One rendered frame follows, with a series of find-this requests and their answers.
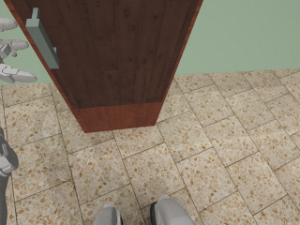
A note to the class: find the handle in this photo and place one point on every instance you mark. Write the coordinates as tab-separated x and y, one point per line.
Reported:
40	37

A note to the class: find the cupboard door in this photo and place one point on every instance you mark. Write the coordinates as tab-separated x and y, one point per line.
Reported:
113	52

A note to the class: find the left robot upper arm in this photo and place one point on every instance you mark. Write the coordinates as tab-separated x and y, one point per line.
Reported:
9	163

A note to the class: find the robot left shin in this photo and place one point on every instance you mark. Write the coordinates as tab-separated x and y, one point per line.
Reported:
109	204

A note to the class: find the left robot thigh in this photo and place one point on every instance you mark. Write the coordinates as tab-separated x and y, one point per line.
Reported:
108	216

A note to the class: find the left robot hand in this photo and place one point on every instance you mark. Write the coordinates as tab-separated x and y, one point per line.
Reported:
7	73

